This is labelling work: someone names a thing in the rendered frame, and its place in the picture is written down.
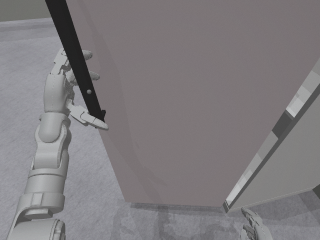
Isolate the robot left hand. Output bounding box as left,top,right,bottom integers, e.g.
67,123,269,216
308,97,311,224
43,48,109,131

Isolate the handle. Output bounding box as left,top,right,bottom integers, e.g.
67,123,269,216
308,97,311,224
45,0,106,129

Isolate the robot right hand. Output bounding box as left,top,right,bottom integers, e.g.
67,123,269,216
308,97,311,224
237,207,274,240

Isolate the left robot upper arm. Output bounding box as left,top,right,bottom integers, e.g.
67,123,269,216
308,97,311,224
9,219,66,240

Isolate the left robot forearm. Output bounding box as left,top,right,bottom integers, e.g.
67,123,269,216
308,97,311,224
6,112,72,240

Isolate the fridge door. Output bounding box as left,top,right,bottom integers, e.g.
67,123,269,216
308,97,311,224
66,0,320,207

